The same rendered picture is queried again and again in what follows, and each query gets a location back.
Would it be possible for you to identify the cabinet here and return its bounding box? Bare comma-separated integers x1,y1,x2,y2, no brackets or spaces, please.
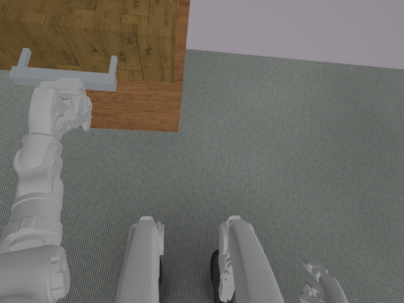
35,0,190,133

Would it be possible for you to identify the drawer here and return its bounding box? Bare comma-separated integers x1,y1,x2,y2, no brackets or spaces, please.
0,0,177,83

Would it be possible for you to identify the robot left hand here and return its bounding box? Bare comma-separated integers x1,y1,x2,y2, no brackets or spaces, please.
28,78,92,141

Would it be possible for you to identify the robot left upper arm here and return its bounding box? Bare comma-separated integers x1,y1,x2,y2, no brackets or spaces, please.
0,244,70,303

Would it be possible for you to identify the robot right shin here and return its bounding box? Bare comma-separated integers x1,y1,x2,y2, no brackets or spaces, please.
218,215,253,301

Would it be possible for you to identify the handle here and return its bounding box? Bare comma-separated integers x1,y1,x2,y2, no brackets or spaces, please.
9,48,118,92

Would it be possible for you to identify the robot right hand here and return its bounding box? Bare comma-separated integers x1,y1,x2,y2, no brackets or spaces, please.
299,258,348,303

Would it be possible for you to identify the robot left thigh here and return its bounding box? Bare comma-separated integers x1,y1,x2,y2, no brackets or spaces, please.
114,220,164,303

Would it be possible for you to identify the robot left forearm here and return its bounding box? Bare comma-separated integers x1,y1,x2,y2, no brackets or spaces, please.
0,133,64,254

